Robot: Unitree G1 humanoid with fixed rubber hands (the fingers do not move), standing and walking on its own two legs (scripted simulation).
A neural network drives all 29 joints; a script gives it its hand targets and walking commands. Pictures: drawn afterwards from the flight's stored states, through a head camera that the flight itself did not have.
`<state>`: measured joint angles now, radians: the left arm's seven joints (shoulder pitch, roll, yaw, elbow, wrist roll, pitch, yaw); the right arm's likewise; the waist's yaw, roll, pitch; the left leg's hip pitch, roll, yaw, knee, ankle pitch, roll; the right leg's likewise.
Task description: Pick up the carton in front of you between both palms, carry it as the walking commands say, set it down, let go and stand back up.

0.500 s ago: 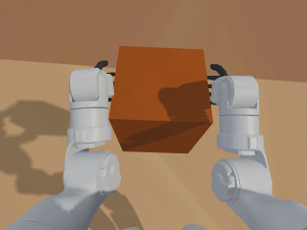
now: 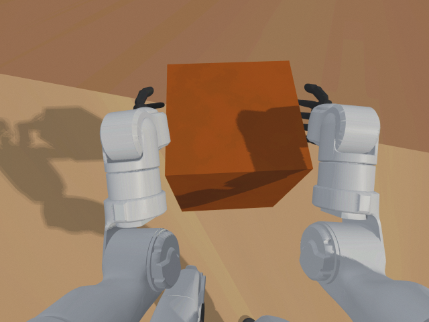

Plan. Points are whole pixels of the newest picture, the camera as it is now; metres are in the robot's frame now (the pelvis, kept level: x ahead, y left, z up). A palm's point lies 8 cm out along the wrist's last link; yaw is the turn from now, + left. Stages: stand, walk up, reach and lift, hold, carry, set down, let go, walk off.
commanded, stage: carry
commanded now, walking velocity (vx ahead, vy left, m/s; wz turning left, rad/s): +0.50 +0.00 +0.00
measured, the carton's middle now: (228, 146) +0.41 +0.03 +0.04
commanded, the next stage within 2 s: none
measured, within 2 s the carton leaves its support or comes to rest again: neither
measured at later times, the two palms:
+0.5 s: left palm out of the picture +0.72 +0.14 +0.18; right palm out of the picture +0.70 -0.15 +0.19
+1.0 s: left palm out of the picture +1.03 +0.17 +0.23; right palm out of the picture +1.01 -0.11 +0.21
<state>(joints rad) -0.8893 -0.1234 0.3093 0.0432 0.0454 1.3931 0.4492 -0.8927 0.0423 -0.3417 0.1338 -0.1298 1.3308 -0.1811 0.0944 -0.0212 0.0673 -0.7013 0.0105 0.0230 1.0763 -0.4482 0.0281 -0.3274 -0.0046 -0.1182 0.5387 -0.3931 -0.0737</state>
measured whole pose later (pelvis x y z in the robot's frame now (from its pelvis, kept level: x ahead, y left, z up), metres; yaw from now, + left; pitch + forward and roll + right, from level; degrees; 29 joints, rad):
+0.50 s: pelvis +0.33 +0.02 +0.02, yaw -2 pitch +5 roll -1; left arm -0.91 -0.04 0.31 0.19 0.14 1.38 0.23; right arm -0.95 0.07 -0.32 0.19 -0.09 1.39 -0.34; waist -0.05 -0.01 -0.02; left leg -0.14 0.01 0.10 0.49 -0.52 0.01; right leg -0.68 -0.03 -0.10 0.74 -0.30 -0.04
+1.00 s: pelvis +0.63 +0.04 +0.05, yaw +0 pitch +4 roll +0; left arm -0.98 -0.03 0.31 0.26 0.13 1.35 0.28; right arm -0.90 0.06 -0.30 0.19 -0.14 1.33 -0.24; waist -0.02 0.01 -0.02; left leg -0.43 -0.01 0.09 0.63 -0.36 0.05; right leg -0.54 0.00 0.00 1.22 -0.53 -0.03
